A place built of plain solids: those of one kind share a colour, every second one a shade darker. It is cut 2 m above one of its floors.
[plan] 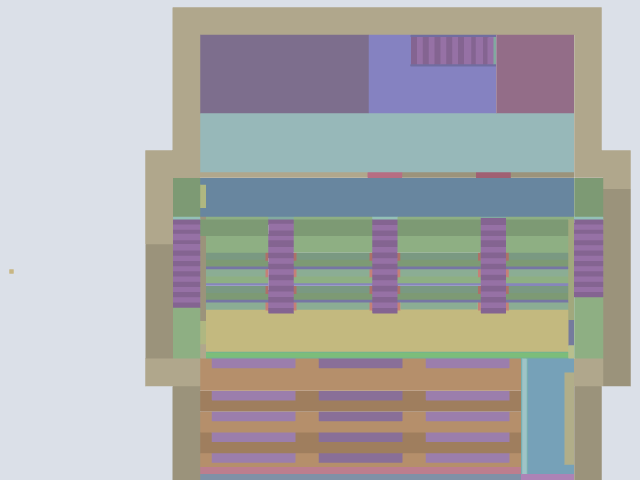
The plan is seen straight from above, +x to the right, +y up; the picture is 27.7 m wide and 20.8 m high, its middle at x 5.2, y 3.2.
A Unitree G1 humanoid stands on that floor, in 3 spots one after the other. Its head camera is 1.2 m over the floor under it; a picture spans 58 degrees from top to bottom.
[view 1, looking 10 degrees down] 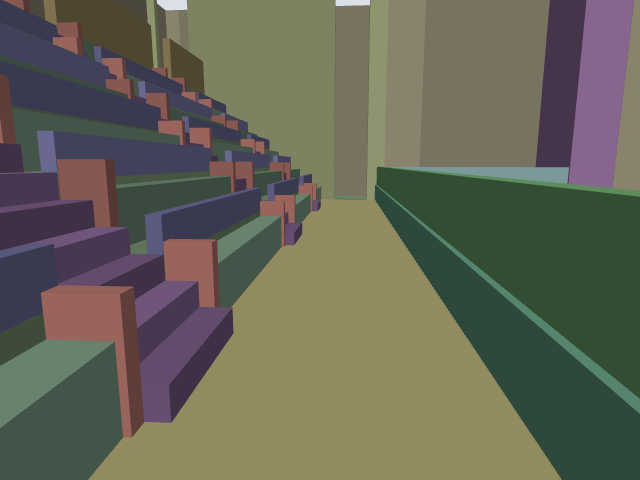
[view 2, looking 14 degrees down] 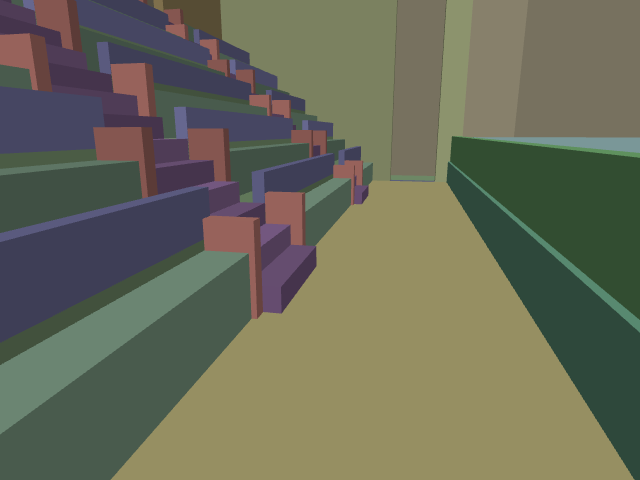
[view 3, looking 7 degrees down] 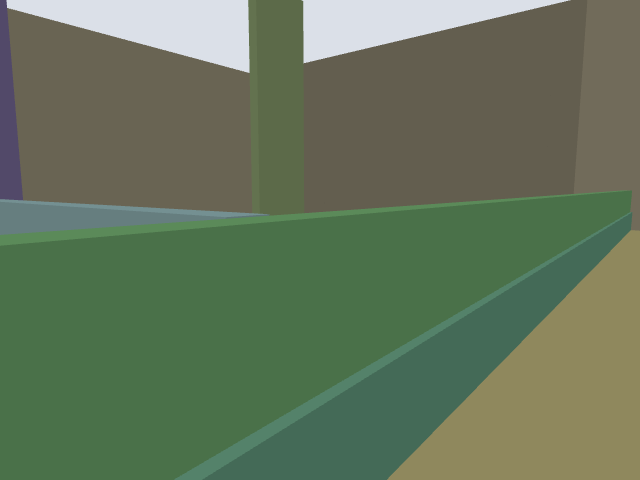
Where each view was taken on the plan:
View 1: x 1.16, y -0.81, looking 4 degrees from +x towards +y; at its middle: floor_hall0a_floorboards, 6.91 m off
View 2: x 4.84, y -0.81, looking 12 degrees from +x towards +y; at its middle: form_timber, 4.94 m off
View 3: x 15.06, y -0.81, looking -141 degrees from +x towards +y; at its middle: rail_front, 1.40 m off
